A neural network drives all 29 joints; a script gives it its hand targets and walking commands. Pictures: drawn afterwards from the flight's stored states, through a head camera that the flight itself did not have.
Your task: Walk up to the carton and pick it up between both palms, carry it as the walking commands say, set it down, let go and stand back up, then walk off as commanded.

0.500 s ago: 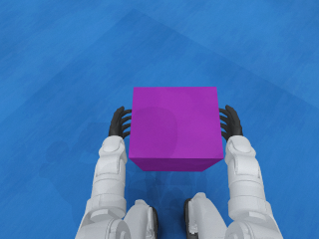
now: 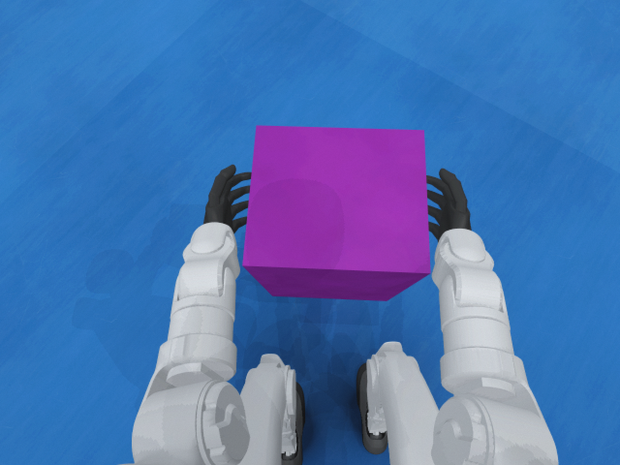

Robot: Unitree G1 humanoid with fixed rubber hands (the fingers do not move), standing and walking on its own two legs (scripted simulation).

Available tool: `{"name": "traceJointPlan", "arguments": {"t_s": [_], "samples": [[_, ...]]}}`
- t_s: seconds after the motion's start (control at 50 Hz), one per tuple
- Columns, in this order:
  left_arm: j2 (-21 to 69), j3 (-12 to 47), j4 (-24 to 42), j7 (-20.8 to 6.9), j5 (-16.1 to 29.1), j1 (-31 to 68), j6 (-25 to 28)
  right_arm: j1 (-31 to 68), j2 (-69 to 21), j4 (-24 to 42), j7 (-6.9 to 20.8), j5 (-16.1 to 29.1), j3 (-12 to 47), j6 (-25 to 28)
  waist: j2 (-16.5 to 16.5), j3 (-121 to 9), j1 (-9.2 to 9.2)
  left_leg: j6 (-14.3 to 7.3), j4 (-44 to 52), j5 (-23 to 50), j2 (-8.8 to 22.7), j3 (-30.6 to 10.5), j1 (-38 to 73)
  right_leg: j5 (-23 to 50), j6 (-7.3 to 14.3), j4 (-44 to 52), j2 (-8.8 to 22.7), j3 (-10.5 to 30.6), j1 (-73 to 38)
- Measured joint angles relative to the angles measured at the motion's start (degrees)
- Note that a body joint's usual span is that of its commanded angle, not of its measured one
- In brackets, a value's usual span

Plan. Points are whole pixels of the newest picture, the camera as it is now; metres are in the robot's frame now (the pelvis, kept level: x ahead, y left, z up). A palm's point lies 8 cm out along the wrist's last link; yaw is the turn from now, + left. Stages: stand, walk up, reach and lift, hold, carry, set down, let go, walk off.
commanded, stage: set down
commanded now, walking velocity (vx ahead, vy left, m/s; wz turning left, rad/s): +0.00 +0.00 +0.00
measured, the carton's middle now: (333, 229) +0.44 -0.02 -0.14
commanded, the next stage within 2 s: none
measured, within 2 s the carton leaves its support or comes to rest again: neither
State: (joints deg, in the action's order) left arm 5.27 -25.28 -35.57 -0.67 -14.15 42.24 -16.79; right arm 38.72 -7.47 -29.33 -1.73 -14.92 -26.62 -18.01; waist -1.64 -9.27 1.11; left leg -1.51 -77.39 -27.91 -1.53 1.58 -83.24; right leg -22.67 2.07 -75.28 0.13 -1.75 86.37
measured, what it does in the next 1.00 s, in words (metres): lowers itself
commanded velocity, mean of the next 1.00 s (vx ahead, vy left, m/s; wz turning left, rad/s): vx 0.00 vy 0.00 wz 0.00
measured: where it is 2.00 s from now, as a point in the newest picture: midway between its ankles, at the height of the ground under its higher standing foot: (332, 433)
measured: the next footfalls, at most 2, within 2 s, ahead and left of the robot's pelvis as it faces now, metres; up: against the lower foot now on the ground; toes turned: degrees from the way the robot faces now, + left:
none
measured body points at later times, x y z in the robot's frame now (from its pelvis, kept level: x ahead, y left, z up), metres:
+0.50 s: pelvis -0.01 +0.01 -0.07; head +0.23 +0.00 +0.31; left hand +0.46 +0.13 -0.16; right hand +0.44 -0.17 -0.16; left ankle +0.06 +0.11 -0.59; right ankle +0.09 -0.10 -0.58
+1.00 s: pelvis -0.02 +0.00 -0.14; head +0.26 +0.00 +0.21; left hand +0.48 +0.13 -0.24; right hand +0.46 -0.17 -0.25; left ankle +0.06 +0.11 -0.59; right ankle +0.09 -0.10 -0.59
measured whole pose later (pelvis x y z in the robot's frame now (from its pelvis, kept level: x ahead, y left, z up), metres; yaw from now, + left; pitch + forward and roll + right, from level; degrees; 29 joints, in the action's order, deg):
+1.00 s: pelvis -0.02 +0.00 -0.14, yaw +1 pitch +45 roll +1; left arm -1.7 -21.6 -43.9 3.6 -10.3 60.0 -15.5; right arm 55.4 -0.6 -37.1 -3.7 -10.4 -27.8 -16.2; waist -1.2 -7.0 2.4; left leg -1.6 -105.3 -32.9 -2.8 1.8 -117.4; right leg -27.2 0.8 -102.6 -0.7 -0.6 120.4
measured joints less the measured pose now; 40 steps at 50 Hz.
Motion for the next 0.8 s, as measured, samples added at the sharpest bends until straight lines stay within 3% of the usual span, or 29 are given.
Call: {"name": "traceJointPlan", "arguments": {"t_s": [0.52,0.8], "samples": [[-2.96,3.10,-2.75,3.74,2.87,7.67,0.36,8.37,4.41,-4.59,-0.32,2.85,-0.19,1.22,0.29,-1.39,0.68,-0.78,-15.38,-3.33,-0.59,0.73,-20.34,-2.85,-1.21,-14.84,-0.08,1.09,20.23],[-5.15,3.06,-6.51,4.30,3.21,13.97,0.80,13.82,6.03,-7.12,-0.96,3.33,-1.35,1.42,0.31,0.29,1.04,-0.56,-22.75,-4.36,-1.01,0.64,-28.56,-3.94,-1.40,-22.25,-0.46,1.36,28.41]]}}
